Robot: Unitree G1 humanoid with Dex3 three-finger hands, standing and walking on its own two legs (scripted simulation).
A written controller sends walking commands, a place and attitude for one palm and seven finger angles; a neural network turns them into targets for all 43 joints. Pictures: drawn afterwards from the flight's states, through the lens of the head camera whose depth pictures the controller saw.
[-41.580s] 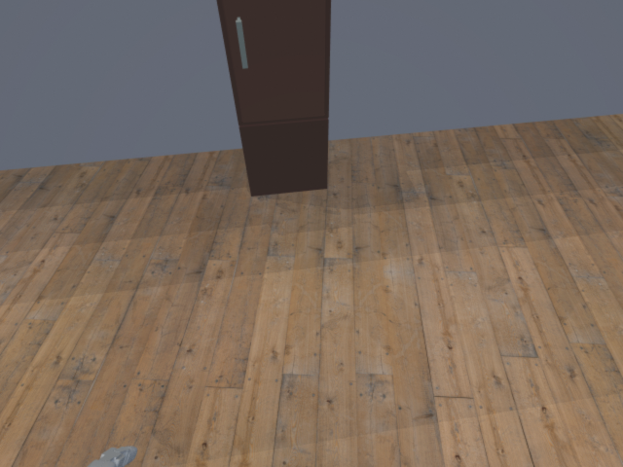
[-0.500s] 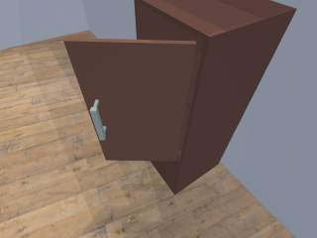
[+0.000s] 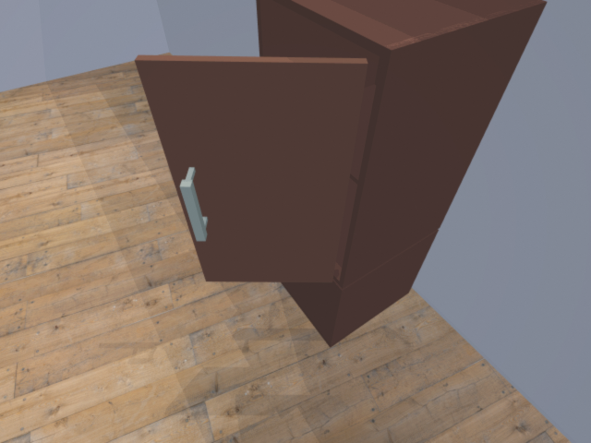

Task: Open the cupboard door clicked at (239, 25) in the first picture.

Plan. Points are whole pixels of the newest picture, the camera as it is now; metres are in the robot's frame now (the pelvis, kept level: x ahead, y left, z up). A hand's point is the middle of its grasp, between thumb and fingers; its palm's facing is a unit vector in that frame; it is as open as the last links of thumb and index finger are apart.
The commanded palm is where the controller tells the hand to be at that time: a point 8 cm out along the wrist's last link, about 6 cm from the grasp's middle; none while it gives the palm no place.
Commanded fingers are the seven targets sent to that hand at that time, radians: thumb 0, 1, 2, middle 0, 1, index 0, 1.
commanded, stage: come to a stop and stand still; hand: left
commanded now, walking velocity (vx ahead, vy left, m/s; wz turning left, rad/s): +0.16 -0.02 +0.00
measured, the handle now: (196, 205) +0.53 +0.23 -0.03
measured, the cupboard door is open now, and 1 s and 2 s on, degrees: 56 56 56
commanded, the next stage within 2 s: look again from close up in 1.18 s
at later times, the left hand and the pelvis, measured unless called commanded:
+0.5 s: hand out of the picture +0.00 +0.17 -0.18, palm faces +0.05 -0.99 -0.15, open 7.4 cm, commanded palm none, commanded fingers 0.00 0.90 0.90 -0.20 -0.30 -0.20 -0.30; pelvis +0.04 +0.03 -0.01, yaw +2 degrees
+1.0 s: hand out of the picture +0.04 +0.22 -0.18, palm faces +0.04 -0.98 -0.20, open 7.4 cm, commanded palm none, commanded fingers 0.00 0.90 0.90 -0.20 -0.30 -0.20 -0.30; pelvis +0.04 +0.05 +0.00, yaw +1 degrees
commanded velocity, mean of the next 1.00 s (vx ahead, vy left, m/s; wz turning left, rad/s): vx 0.01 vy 0.00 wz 0.00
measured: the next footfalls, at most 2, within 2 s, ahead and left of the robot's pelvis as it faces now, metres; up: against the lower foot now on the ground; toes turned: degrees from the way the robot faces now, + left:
none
